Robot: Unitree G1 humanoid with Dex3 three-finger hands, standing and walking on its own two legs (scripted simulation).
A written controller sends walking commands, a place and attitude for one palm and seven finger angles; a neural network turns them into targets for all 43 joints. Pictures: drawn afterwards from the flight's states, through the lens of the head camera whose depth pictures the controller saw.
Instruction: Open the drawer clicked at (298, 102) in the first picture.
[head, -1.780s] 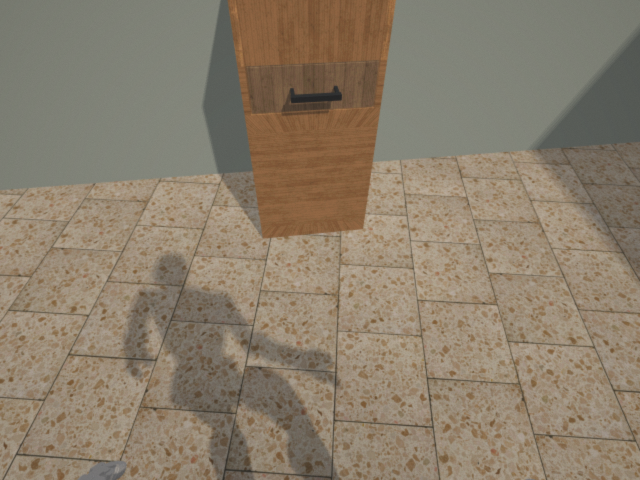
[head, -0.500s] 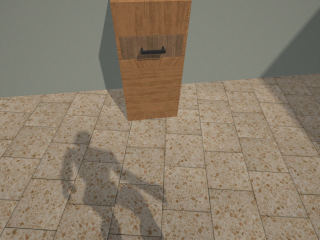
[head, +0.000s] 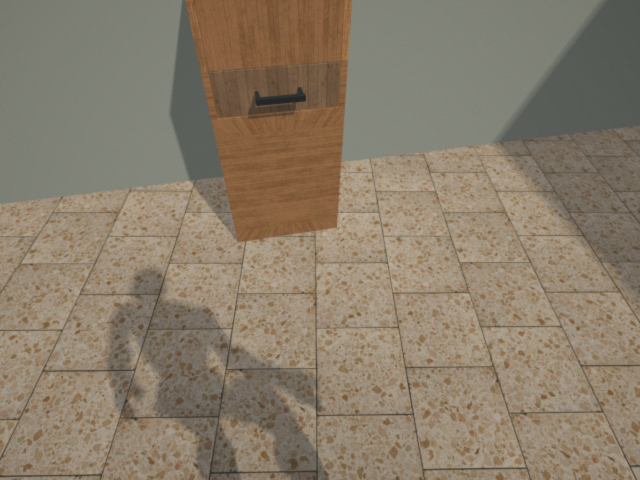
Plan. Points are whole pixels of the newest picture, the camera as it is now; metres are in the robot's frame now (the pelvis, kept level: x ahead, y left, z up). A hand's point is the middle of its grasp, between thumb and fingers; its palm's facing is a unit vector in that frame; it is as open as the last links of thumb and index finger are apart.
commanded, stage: walk to a spot facing it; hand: left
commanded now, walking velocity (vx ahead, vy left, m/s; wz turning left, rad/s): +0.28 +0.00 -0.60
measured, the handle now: (279, 96) +1.15 +0.22 -0.11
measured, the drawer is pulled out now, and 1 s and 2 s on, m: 0.00 0.00 0.00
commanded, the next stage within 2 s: turn to face it in 1.90 s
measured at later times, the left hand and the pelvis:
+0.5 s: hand out of the picture +0.09 +0.21 -0.18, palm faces -0.11 -0.98 -0.17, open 7.4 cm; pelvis +0.13 +0.02 -0.01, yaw -14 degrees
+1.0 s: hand (328, 271) +0.53 +0.03 -0.15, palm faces -0.63 -0.75 -0.18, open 7.4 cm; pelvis +0.29 -0.02 -0.01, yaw -35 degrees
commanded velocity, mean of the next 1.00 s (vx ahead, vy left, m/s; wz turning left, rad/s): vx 0.30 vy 0.00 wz -0.60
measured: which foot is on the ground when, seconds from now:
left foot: down 0.00-0.10, up 0.12-0.48, down 0.50-1.00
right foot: down 0.00-0.50, up 0.52-1.00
